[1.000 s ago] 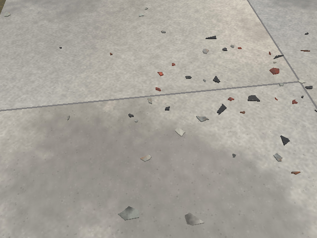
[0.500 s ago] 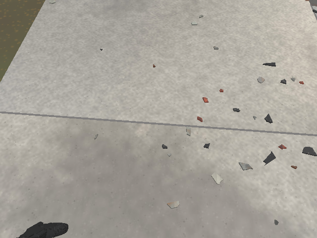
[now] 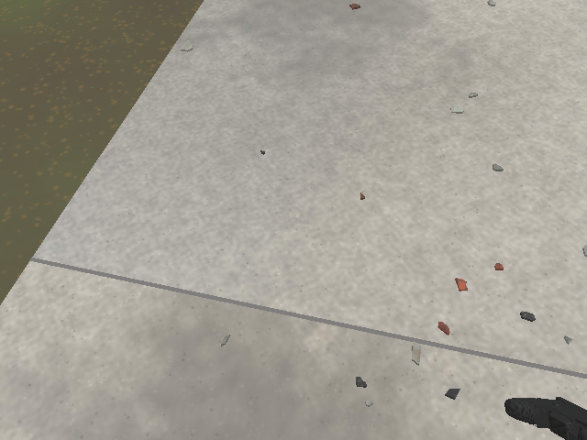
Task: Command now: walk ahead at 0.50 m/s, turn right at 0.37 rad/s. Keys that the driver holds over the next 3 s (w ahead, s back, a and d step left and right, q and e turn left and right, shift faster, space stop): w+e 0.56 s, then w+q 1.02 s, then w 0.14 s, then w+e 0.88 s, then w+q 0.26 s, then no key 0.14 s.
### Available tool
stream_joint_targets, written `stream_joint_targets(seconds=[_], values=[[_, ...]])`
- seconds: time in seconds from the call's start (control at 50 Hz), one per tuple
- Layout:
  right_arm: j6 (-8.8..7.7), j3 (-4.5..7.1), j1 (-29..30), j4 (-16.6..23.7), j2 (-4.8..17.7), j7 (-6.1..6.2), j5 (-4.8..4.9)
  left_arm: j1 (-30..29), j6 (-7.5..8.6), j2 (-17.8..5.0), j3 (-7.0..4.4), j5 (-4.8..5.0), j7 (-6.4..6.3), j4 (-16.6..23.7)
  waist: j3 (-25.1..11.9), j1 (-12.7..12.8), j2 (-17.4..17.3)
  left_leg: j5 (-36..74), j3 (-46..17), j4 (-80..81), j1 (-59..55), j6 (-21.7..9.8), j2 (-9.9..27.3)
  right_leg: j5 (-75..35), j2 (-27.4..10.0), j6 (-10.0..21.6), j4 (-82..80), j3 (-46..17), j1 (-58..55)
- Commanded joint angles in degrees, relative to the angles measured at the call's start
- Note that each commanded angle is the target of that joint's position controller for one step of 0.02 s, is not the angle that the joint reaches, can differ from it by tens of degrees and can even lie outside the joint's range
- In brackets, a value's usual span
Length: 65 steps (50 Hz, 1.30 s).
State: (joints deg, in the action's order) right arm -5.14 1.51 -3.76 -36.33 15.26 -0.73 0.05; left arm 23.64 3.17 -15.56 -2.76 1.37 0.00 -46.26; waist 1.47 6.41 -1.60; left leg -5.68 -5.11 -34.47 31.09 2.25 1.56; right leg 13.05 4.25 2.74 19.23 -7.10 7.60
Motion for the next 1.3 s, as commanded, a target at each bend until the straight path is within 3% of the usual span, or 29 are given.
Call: stream_joint_targets(seconds=[0.02,0.1,0.12,0.14,0.16,0.18,0.24,0.38,0.5,0.54,0.58,0.6,0.62,0.64,0.66,0.7,0.74,0.8,0.9,1.04,1.1,1.14,1.16,1.18,1.2,1.22,1.24,1.26,1.3], values=[[-1.46,1.59,3.84,4.64,5.06,-0.27,0.56,-1.08,0.16,-10.54,-2.73,0.47,-0.63,3.56,-1.24,-2.58,7.31,3.58,1.03,5.25,-8.66,-0.07,-2.52,-6.92,-12.90,8.57,-4.17,-13.78,3.96],[-1.91,3.84,-7.49,2.36,9.02,0.77,-0.01,-3.28,-0.16,-7.04,-1.83,-0.09,-0.68,4.66,-6.52,-9.95,6.44,0.11,-1.73,10.35,-29.69,-4.94,2.53,-4.72,-8.21,3.80,10.13,-12.71,10.00],[-1.54,4.79,-16.62,1.22,12.74,1.34,-0.47,-2.61,0.14,-2.68,-0.50,-1.31,-0.63,5.95,-14.10,-12.88,-3.16,-2.53,-12.64,10.43,-42.91,-8.47,13.86,9.31,-3.37,1.12,28.08,-6.00,18.02],[-0.48,5.59,-18.77,-0.55,15.42,0.74,-0.61,2.68,0.70,-2.77,-0.25,0.68,-0.73,8.15,-16.71,-9.89,-19.40,-18.88,-36.02,16.70,-49.69,-16.13,23.47,21.86,-0.57,-0.41,41.81,-0.70,33.80],[-0.44,4.56,-16.20,-0.10,10.35,0.45,0.05,1.14,0.45,-8.10,-1.58,1.38,-1.00,6.53,-9.62,-10.44,-10.83,-26.85,-34.96,19.09,-44.38,-15.49,21.65,18.12,-4.66,-1.26,48.52,-2.10,38.53],[-0.44,3.79,-14.27,-0.02,7.56,0.49,0.23,-3.05,0.13,-9.47,-2.12,1.01,-0.84,6.89,-4.27,-10.71,-6.99,-22.18,-26.37,19.32,-39.38,-13.65,18.99,13.15,-5.98,-1.55,50.29,-1.40,39.48],[-0.66,2.91,-8.89,-0.91,4.79,0.33,-0.76,-5.76,-0.79,-6.69,-2.17,0.19,-0.24,7.51,0.29,-7.43,-5.11,-5.06,-11.34,22.90,-28.35,-12.08,13.42,4.98,-10.03,-2.85,47.26,-0.07,34.72],[-1.07,4.36,-9.35,-4.39,8.62,0.84,-0.32,-13.50,-1.05,-3.17,-0.79,-0.14,1.47,11.27,0.92,-8.15,-2.18,10.10,4.26,26.06,-26.58,-12.71,12.16,-9.58,-10.87,-4.19,31.17,3.01,32.97],[0.19,5.34,-13.16,-7.38,12.12,1.10,1.31,-22.51,-1.00,-4.10,-0.69,-0.03,3.33,15.40,3.01,-10.10,-1.50,13.70,10.71,23.85,-32.28,-9.98,14.28,-10.77,-9.00,-0.52,18.50,7.39,29.41],[0.95,5.82,-13.32,-7.69,13.76,1.29,1.68,-21.44,-1.31,-5.74,-1.52,-0.31,3.53,16.11,1.04,-8.32,-2.72,29.27,13.04,17.60,-34.73,-8.71,14.49,-4.98,-6.03,1.79,17.14,10.36,24.50],[1.72,5.51,-13.98,-8.04,13.70,1.61,1.97,-9.23,-1.72,-9.30,-3.84,-0.44,2.94,13.34,-6.43,-1.09,-1.84,41.12,15.80,-0.03,-30.15,-6.70,12.49,-5.48,-1.23,5.32,13.15,12.34,4.76],[1.40,4.13,-15.69,-7.87,11.05,1.65,0.69,0.51,-2.14,-12.53,-5.33,-0.30,1.82,10.90,-11.88,3.08,2.76,26.43,15.88,-15.36,-16.98,-4.81,10.47,-7.36,-5.68,7.89,12.73,4.01,-13.63],[0.31,1.11,-22.85,-5.47,2.64,0.53,-1.20,-0.37,-1.66,-18.94,-5.67,-0.21,1.28,10.91,-18.63,-4.06,18.46,-26.22,12.75,-36.85,6.48,-1.38,-0.03,2.31,-23.02,17.93,6.97,-28.69,-30.88],[-1.05,2.20,-18.63,-6.98,8.59,-0.08,1.07,2.04,-1.11,-13.85,-4.33,-0.40,1.39,12.13,-25.67,1.07,10.49,-28.63,0.93,-43.76,9.73,-2.15,-0.41,8.40,-26.76,19.13,-0.19,-38.48,-30.99],[-1.43,3.12,-12.07,-5.05,11.31,-0.26,3.35,-0.40,-0.37,-11.76,-3.46,-1.12,1.66,11.09,-15.99,1.58,7.98,-24.01,1.15,-44.48,14.06,-3.03,1.89,3.92,-24.83,15.89,-0.86,-28.38,-24.40],[-1.35,2.80,-9.52,-5.25,9.83,0.46,1.77,-7.52,0.42,-8.67,-2.44,-1.42,1.62,10.53,-6.86,-2.85,4.44,-15.08,1.55,-36.54,10.13,-3.35,6.41,-7.20,-20.26,12.17,-2.18,-14.41,-8.44],[0.43,2.98,-13.74,-7.06,8.89,0.40,1.69,-10.68,1.45,-6.37,-1.80,-2.13,1.73,10.38,-5.48,-6.38,6.25,-10.35,0.42,-33.87,3.31,-2.90,7.91,-11.63,-18.03,11.24,-6.25,-7.74,-0.78],[2.39,2.77,-13.54,-7.74,6.52,0.81,1.67,-10.99,3.10,-6.68,-2.13,-2.31,1.60,8.18,-2.09,-7.27,4.42,-5.10,-0.88,-29.74,4.53,-1.54,7.10,-15.98,-17.32,10.83,-10.45,-0.19,2.63],[1.76,2.64,-7.84,-6.51,5.06,0.12,1.29,-10.15,3.28,-6.95,-2.15,-2.44,0.37,5.64,0.78,-5.49,4.16,11.11,-0.93,-13.94,7.51,-1.24,4.66,-18.92,-14.95,7.15,-12.40,9.66,-0.67],[1.44,1.40,2.64,-1.19,2.98,-2.45,1.10,-4.68,1.00,-9.08,-2.94,-1.32,-0.55,1.25,4.61,-1.30,2.82,8.18,5.01,-1.43,12.70,-4.07,3.18,-27.86,-19.15,5.99,-9.27,14.42,-14.28],[1.73,2.11,1.46,0.63,4.36,-3.37,1.15,-5.77,-0.52,-11.00,-3.42,-0.97,-1.38,1.29,1.27,-3.74,5.48,-0.50,10.07,-0.66,6.59,-6.81,-0.86,-51.18,-19.67,4.62,-0.68,16.78,-17.41],[2.21,3.95,-7.26,-0.44,7.80,-3.09,1.23,-6.93,-1.35,-12.38,-3.69,-0.91,-2.14,1.70,-4.65,-9.19,7.34,-4.68,12.05,-0.74,-6.25,-9.69,-4.87,-63.90,-18.88,3.19,13.21,17.93,-15.42],[2.35,5.70,-16.41,-2.33,10.94,-2.26,1.27,-8.38,-1.29,-12.23,-3.45,-0.60,-2.40,2.14,-9.14,-14.62,5.35,-0.64,9.84,4.31,-21.04,-12.26,-5.74,-57.53,-16.56,1.25,26.15,18.95,-7.89],[2.95,7.55,-22.81,-3.35,17.12,-0.95,1.14,-4.89,-0.12,-7.69,-1.93,-1.93,-2.02,4.12,-15.53,-14.36,-5.51,-1.02,-11.53,4.13,-43.08,-19.38,7.21,-25.15,-10.46,-2.04,47.21,18.86,13.83],[2.31,6.96,-20.71,-1.96,17.36,-0.95,1.39,-3.45,2.15,-3.60,-0.12,-2.26,-0.76,5.53,-22.32,-10.77,-10.35,-7.16,-41.15,12.93,-54.88,-28.41,17.68,20.24,0.75,-3.85,62.02,7.40,31.21],[1.94,5.72,-20.84,-1.77,13.00,-0.99,0.99,-10.05,4.08,-8.29,-1.30,-0.13,0.43,6.72,-19.96,-14.30,-4.62,-9.87,-37.10,16.20,-53.62,-25.48,16.47,17.82,-3.19,-2.37,63.52,-0.26,37.42],[1.61,5.14,-18.10,-1.58,10.94,-0.93,0.93,-13.40,5.04,-8.69,-1.17,1.06,0.84,8.33,-12.22,-12.96,-1.58,-7.83,-28.72,17.03,-45.63,-22.86,14.47,12.76,-5.81,-1.27,59.05,0.64,38.58],[1.46,4.73,-14.31,-1.12,9.71,-1.00,1.08,-13.91,5.35,-8.00,-1.14,-0.04,0.54,8.18,-6.78,-9.91,2.96,-2.32,-22.84,17.91,-36.58,-20.91,11.80,9.56,-8.06,-1.43,52.71,1.46,36.43],[1.40,3.86,-9.86,0.65,7.45,-0.57,0.30,-12.04,4.19,-8.63,-1.86,-1.78,0.24,7.61,-3.61,-6.29,0.79,6.26,-17.13,20.37,-25.98,-20.03,8.58,5.93,-10.16,-3.01,46.68,1.79,29.54]])
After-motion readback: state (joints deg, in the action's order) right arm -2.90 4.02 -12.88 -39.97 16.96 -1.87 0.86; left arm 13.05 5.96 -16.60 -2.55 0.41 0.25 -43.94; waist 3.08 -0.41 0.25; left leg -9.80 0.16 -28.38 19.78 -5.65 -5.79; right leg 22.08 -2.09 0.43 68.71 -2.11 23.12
